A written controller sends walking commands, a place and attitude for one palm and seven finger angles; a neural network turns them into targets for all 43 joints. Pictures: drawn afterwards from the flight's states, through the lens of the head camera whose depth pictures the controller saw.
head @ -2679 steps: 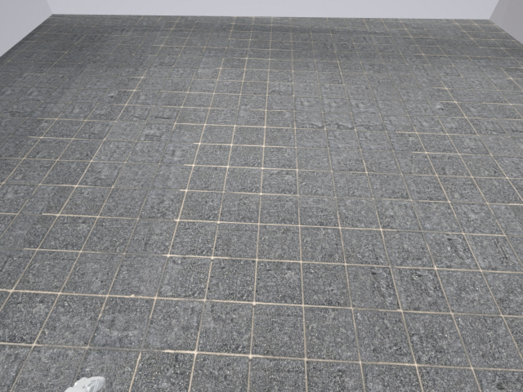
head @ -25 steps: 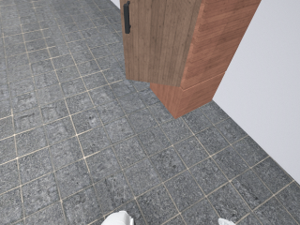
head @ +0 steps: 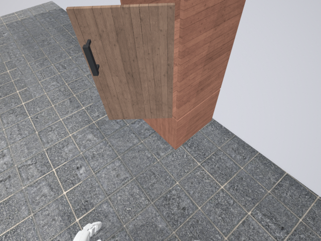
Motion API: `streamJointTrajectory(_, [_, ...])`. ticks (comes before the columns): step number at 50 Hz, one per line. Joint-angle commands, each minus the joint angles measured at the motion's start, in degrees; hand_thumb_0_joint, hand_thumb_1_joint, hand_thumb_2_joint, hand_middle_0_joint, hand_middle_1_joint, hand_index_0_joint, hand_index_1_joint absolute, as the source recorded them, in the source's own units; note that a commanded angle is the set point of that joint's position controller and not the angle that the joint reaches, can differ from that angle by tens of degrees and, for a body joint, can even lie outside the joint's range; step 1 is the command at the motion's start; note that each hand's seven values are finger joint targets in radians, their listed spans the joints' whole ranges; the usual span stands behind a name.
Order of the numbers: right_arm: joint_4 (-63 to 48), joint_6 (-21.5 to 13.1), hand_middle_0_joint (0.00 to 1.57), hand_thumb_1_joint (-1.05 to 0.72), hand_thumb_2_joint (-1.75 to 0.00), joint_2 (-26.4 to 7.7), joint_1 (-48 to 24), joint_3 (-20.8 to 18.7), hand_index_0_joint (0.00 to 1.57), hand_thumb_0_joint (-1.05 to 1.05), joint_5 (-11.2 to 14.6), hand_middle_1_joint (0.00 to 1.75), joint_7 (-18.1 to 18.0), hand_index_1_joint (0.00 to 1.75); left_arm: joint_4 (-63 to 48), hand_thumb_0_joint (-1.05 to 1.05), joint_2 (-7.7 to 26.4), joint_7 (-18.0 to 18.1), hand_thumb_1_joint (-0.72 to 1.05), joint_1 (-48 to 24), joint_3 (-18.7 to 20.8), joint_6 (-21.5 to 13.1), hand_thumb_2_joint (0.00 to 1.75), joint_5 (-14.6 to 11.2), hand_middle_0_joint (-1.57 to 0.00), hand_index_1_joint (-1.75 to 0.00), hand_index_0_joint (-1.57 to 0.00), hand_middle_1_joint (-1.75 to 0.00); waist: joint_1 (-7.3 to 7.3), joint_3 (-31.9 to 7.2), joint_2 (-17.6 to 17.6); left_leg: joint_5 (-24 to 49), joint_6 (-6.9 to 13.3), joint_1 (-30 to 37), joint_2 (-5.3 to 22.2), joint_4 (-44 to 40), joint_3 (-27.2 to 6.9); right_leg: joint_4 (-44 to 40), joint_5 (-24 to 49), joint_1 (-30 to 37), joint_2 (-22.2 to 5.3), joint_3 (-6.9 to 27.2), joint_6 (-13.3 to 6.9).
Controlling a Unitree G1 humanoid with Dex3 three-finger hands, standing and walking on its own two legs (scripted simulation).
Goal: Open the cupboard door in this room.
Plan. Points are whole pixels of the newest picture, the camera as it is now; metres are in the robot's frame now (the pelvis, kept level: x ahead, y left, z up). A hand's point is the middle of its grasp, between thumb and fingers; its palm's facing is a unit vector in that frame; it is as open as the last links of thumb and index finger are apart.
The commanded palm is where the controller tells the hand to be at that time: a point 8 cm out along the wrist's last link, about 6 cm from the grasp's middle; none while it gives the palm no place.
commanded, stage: take the last steps up to it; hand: left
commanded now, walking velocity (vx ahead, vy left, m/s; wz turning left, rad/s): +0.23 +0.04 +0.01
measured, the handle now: (92, 58) +0.74 +0.28 +0.03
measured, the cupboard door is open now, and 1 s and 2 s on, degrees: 49 49 49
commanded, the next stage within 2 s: come to a stop and stand still in 0.20 s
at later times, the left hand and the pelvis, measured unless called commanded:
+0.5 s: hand out of the picture +0.12 +0.22 -0.18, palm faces +0.08 -0.99 -0.14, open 7.3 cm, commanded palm none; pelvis +0.15 +0.05 +0.01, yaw -1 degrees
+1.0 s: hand (110, 219) +0.20 +0.16 -0.15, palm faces -0.02 -0.97 -0.23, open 7.3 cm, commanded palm none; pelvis +0.13 -0.02 +0.01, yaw -1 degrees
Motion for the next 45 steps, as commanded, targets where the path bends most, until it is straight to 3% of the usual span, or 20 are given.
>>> streamJointTrajectory(1, [-7.41,-1.07,0.20,-0.90,-0.90,-5.45,-9.10,-1.83,0.20,0.00,0.44,0.30,-0.14,0.30,2.39,0.00,9.83,2.15,0.90,15.73,2.38,-0.28,0.90,-0.63,-0.20,-0.30,-0.20,-0.30,7.14,-3.51,-5.67,0.51,-0.69,-29.14,3.81,27.64,-10.06,-19.17,17.96,21.91,-21.04,24.55,-11.11])
streamJointTrajectory(3, [-5.88,-0.08,0.20,-0.90,-0.90,-2.64,-5.91,-1.25,0.20,0.00,-0.07,0.30,0.20,0.30,2.12,0.00,6.35,2.10,0.90,12.53,1.31,-1.14,0.90,-0.32,-0.20,-0.30,-0.20,-0.30,3.53,-2.96,-6.51,6.40,-1.93,-24.40,5.05,21.60,-9.05,-21.22,21.48,15.09,-16.16,13.40,-7.28])
streamJointTrajectory(5, [-5.09,0.67,0.20,-0.90,-0.90,-1.16,-4.03,-1.33,0.20,0.00,-0.32,0.30,0.45,0.30,2.53,0.00,3.97,1.94,0.90,12.66,1.20,-1.72,0.90,0.10,-0.20,-0.30,-0.20,-0.30,2.31,-2.76,-9.03,8.44,-2.80,-20.79,4.44,14.82,-6.95,-21.62,23.74,11.80,-13.51,8.18,-6.08])
streamJointTrajectory(7, [-5.49,0.78,0.20,-0.90,-0.90,-0.38,-5.05,-1.35,0.20,0.00,-0.10,0.30,0.89,0.30,3.28,0.00,5.43,1.79,0.90,12.82,1.22,-1.86,0.90,0.08,-0.20,-0.30,-0.20,-0.30,2.26,-2.88,-7.24,10.63,-2.99,-19.15,3.60,8.59,-5.38,-21.89,23.38,11.40,-12.72,6.58,-6.29])
streamJointTrajectory(12, [-7.81,0.06,0.20,-0.90,-0.90,-1.89,-11.09,-1.29,0.20,0.00,-0.05,0.30,1.40,0.30,5.62,0.00,7.87,1.57,0.90,13.66,1.18,-1.38,0.90,0.25,-0.20,-0.30,-0.20,-0.30,3.34,-0.69,-10.41,12.20,-2.11,-15.36,1.49,-2.87,-3.92,-20.17,19.50,11.61,-13.12,7.07,-5.68])
streamJointTrajectory(15, [-6.43,-0.75,0.20,-0.90,-0.90,-4.20,-7.18,-1.30,0.20,0.00,-0.32,0.30,0.98,0.30,6.15,0.00,8.20,1.61,0.90,12.29,1.19,-0.49,0.90,-0.02,-0.20,-0.30,-0.20,-0.30,0.33,-0.76,-7.56,18.38,-1.62,-2.33,-0.60,-13.57,-2.34,-13.25,15.41,6.55,-10.33,4.78,-2.89])
streamJointTrajectory(16, [-5.28,-1.17,0.20,-0.90,-0.90,-6.85,-3.32,-1.67,0.20,0.00,-0.50,0.30,0.55,0.30,6.24,0.00,6.36,1.68,0.90,13.41,0.53,-0.09,0.90,-0.04,-0.20,-0.30,-0.20,-0.30,-0.82,-3.75,-0.04,27.55,-0.45,5.85,3.21,-15.22,-7.05,-4.03,12.00,2.42,-6.78,3.20,-0.99])
streamJointTrajectory(17, [-5.16,-1.26,0.20,-0.90,-0.90,-11.56,0.13,-2.19,0.20,0.00,-0.98,0.30,-0.38,0.30,5.70,0.00,3.55,2.03,0.90,15.90,-0.17,0.26,0.90,-0.61,-0.20,-0.30,-0.20,-0.30,-1.23,-7.75,10.10,44.22,4.75,11.55,14.49,-15.55,-18.86,5.02,-3.38,-3.14,-1.31,-0.64,1.93])
streamJointTrajectory(18, [-5.52,-0.44,0.20,-0.90,-0.90,-12.35,0.06,-2.02,0.20,0.00,-0.73,0.30,-1.22,0.30,5.67,0.00,2.87,2.65,0.90,16.48,-0.91,0.90,0.90,-0.79,-0.20,-0.30,-0.20,-0.30,-0.79,-9.23,10.82,53.51,8.52,6.96,20.26,-19.85,-23.81,12.90,-20.95,-0.14,0.29,2.20,2.87])
streamJointTrajectory(20, [-7.06,0.37,0.20,-0.90,-0.90,-12.10,-7.66,-1.24,0.20,0.00,-0.27,0.30,-2.72,0.30,6.95,0.00,3.43,3.24,0.90,16.40,-0.85,2.83,0.90,-0.80,-0.20,-0.30,-0.20,-0.30,1.52,-7.38,11.38,56.88,9.44,0.29,20.26,-21.27,-21.72,18.26,-20.43,1.00,-1.57,7.38,3.59])
streamJointTrajectory(22, [-7.92,1.04,0.20,-0.90,-0.90,-11.24,-10.74,-1.09,0.20,0.00,-0.12,0.30,-3.25,0.30,6.80,0.00,4.66,3.07,0.90,14.83,-0.38,4.14,0.90,-0.65,-0.20,-0.30,-0.20,-0.30,2.09,-4.34,4.84,59.96,10.05,-3.54,19.84,-20.67,-18.13,19.24,-17.57,0.84,-2.36,7.98,4.38])
streamJointTrajectory(26, [-9.19,2.20,0.20,-0.90,-0.90,-12.63,-11.73,-2.56,0.20,0.00,0.15,0.30,-3.80,0.30,3.53,0.00,6.09,2.67,0.90,14.25,1.41,6.12,0.90,0.05,-0.20,-0.30,-0.20,-0.30,2.22,-7.49,2.52,55.70,10.59,-0.64,20.15,-20.23,-15.19,29.12,-13.50,-5.55,-0.62,8.47,4.91])
streamJointTrajectory(30, [-10.28,2.15,0.20,-0.90,-0.90,-11.50,-13.18,-3.30,0.20,0.00,0.00,0.30,-3.50,0.30,0.80,0.00,5.69,2.48,0.90,12.82,2.42,6.85,0.90,0.18,-0.20,-0.30,-0.20,-0.30,2.61,-10.00,5.62,48.68,9.80,-0.26,19.00,-20.54,-12.64,32.93,-9.97,-8.60,-0.18,9.54,6.04])
streamJointTrajectory(38, [-10.42,2.89,0.20,-0.90,-0.90,-12.94,-12.90,-4.25,0.20,0.00,-0.72,0.30,-1.62,0.30,-1.91,0.00,4.39,2.01,0.90,9.18,1.28,5.73,0.90,0.06,-0.20,-0.30,-0.20,-0.30,1.80,-8.01,9.60,22.61,7.71,-5.65,16.45,-22.85,-15.60,6.08,-10.73,2.89,0.59,4.06,4.08])
streamJointTrajectory(40, [-10.29,3.26,0.20,-0.90,-0.90,-13.09,-12.48,-4.38,0.20,0.00,-0.30,0.30,-1.28,0.30,-0.57,0.00,5.22,2.07,0.90,11.98,1.33,5.20,0.90,0.08,-0.20,-0.30,-0.20,-0.30,3.26,-7.63,6.35,15.29,5.08,-10.20,13.65,-20.66,-14.15,-5.82,-1.34,10.69,1.52,2.11,3.80])
streamJointTrajectory(41, [-10.22,3.20,0.20,-0.90,-0.90,-11.04,-11.88,-4.10,0.20,0.00,0.09,0.30,-0.95,0.30,-0.36,0.00,7.16,2.31,0.90,13.17,1.43,4.56,0.90,0.24,-0.20,-0.30,-0.20,-0.30,3.85,-7.16,2.23,13.81,2.83,-11.75,10.28,-16.86,-12.31,-13.10,1.88,13.71,-0.19,4.51,3.37])
streamJointTrajectory(42, [-10.87,3.42,0.20,-0.90,-0.90,-7.61,-11.04,-3.56,0.20,0.00,0.56,0.30,-0.67,0.30,-0.65,0.00,10.93,2.60,0.90,12.44,1.74,3.92,0.90,0.60,-0.20,-0.30,-0.20,-0.30,3.09,-6.32,-8.98,6.26,-0.78,-16.00,4.85,-9.67,-7.65,-19.56,1.45,13.71,-10.12,15.83,0.10])
streamJointTrajectory(43, [-12.19,3.87,0.20,-0.90,-0.90,-5.61,-12.68,-2.63,0.20,0.00,0.56,0.30,-0.14,0.30,-1.54,0.00,13.66,2.68,0.90,9.10,1.47,3.70,0.90,0.56,-0.20,-0.30,-0.20,-0.30,2.63,-4.06,-15.31,-1.68,-2.54,-15.92,0.63,-3.38,-5.75,-22.14,2.71,6.83,-17.29,20.29,-4.17])
streamJointTrajectory(44, [-12.61,4.47,0.20,-0.90,-0.90,-5.95,-14.93,-2.66,0.20,0.00,0.24,0.30,-0.11,0.30,-1.94,0.00,12.93,2.78,0.90,7.27,1.04,3.41,0.90,0.60,-0.20,-0.30,-0.20,-0.30,3.27,-3.25,-12.55,-2.60,-2.23,-14.71,0.40,1.85,-7.78,-21.49,8.08,3.25,-17.07,18.84,-6.12])
streamJointTrajectory(45, [-11.72,4.76,0.20,-0.90,-0.90,-5.75,-14.32,-2.55,0.20,0.00,-0.02,0.30,-0.38,0.30,-1.30,0.00,12.12,2.90,0.90,5.90,0.89,3.01,0.90,0.53,-0.20,-0.30,-0.20,-0.30,2.47,-2.80,-17.32,-2.51,-2.08,-15.70,0.38,4.45,-8.69,-19.32,14.88,4.38,-14.90,18.10,-6.42])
